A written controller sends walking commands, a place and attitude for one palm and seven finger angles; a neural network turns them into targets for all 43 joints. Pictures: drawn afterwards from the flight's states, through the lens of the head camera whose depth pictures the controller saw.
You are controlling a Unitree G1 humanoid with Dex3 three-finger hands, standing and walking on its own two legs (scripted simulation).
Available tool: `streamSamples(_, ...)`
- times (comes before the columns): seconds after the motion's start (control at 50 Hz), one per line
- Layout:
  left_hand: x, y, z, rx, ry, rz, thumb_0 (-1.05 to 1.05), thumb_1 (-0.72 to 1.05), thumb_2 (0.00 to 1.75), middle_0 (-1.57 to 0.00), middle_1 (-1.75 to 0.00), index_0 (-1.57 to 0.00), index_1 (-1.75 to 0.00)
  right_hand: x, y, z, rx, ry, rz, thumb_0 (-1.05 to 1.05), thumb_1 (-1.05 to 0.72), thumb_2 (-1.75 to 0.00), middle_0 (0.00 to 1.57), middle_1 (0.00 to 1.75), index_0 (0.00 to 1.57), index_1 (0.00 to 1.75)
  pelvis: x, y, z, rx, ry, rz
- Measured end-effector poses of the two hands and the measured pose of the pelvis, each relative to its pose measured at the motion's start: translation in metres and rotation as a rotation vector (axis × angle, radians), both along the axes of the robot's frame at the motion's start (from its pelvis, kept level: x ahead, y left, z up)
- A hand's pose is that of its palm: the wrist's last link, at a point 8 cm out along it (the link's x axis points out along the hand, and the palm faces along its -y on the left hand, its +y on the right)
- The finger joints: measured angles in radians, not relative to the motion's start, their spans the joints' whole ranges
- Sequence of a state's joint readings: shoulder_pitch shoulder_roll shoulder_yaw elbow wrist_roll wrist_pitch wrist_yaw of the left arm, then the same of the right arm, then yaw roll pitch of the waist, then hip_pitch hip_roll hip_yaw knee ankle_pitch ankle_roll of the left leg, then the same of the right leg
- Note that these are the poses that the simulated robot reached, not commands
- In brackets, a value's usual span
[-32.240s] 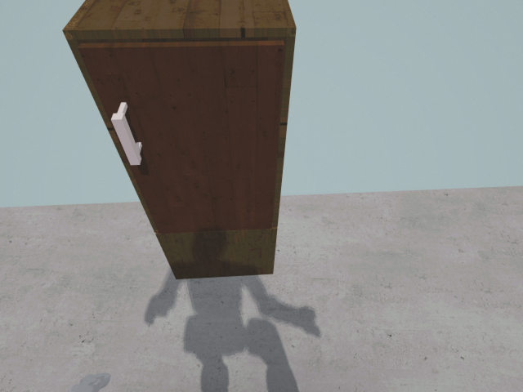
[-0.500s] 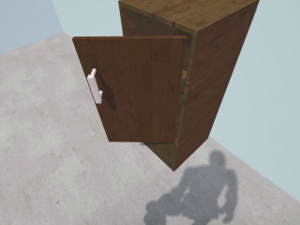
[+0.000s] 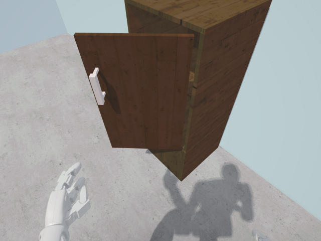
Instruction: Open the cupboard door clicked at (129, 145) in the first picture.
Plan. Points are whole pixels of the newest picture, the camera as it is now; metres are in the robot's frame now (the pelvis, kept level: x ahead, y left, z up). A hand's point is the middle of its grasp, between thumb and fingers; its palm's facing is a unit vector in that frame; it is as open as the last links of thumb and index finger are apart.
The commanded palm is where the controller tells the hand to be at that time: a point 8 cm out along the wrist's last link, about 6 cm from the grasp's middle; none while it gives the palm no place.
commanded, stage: raise the hand with hooked fingers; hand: left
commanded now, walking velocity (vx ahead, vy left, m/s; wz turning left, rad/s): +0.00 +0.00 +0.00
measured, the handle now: (98, 86) +0.60 +0.24 +0.05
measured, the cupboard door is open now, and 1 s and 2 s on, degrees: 46 46 46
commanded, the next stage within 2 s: move the hooked fingers beside the handle in 1.90 s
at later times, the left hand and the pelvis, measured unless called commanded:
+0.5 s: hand (84, 205) +0.21 +0.19 -0.01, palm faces -0.12 -0.99 -0.09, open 10.2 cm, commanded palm +0.18 +0.27 +0.00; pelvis -0.03 -0.01 -0.07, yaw +0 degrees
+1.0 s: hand (56, 185) +0.24 +0.25 +0.04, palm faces +0.00 -1.00 -0.07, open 13.1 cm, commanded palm +0.22 +0.31 +0.04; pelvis -0.02 +0.01 -0.04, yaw -1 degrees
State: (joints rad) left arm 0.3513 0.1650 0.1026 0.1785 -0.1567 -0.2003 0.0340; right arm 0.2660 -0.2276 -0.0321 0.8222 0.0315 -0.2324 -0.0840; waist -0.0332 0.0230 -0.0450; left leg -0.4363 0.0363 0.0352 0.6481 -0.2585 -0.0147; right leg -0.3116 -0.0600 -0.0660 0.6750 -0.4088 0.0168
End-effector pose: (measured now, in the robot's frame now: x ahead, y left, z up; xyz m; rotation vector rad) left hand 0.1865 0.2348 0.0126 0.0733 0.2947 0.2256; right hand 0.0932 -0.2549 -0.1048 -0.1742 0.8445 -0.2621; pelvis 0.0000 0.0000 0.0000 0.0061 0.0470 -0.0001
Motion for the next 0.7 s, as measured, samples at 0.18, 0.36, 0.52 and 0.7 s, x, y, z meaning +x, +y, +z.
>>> streamSamples(0.18, -0.014, 0.004, -0.038, -0.058, -0.202, -0.264, 0.00, 0.66, 0.79, -0.22, -0.46, -0.22, -0.46, 0.085, -0.021, 0.017, -0.067, -0.316, 0.138, 0.01, -0.90, -0.90, 0.20, 0.30, 0.20, 0.30, -0.019, -0.016, -0.048, 0.003, 0.137, -0.011)
streamSamples(0.36, -0.051, 0.022, -0.029, 0.010, -0.333, -0.133, 0.01, 0.45, 0.70, -0.24, -0.59, -0.24, -0.59, 0.102, 0.002, -0.011, -0.092, -0.307, 0.245, 0.01, -0.90, -0.90, 0.20, 0.30, 0.20, 0.30, -0.023, -0.018, -0.075, -0.048, 0.158, 0.021)
streamSamples(0.52, 0.018, 0.017, -0.015, -0.022, -0.228, -0.365, 0.01, 0.26, 0.62, -0.25, -0.71, -0.25, -0.71, 0.051, 0.025, -0.040, 0.024, -0.169, 0.150, 0.01, -0.90, -0.90, 0.20, 0.30, 0.20, 0.30, -0.029, -0.013, -0.068, -0.053, 0.159, 0.005)
streamSamples(0.7, 0.010, 0.054, 0.013, 0.010, -0.261, -0.168, 0.00, 0.06, 0.54, -0.27, -0.84, -0.27, -0.85, 0.004, 0.008, -0.028, -0.015, -0.065, 0.064, 0.02, -0.90, -0.90, 0.20, 0.30, 0.20, 0.30, -0.019, 0.000, -0.048, -0.034, 0.156, -0.017)
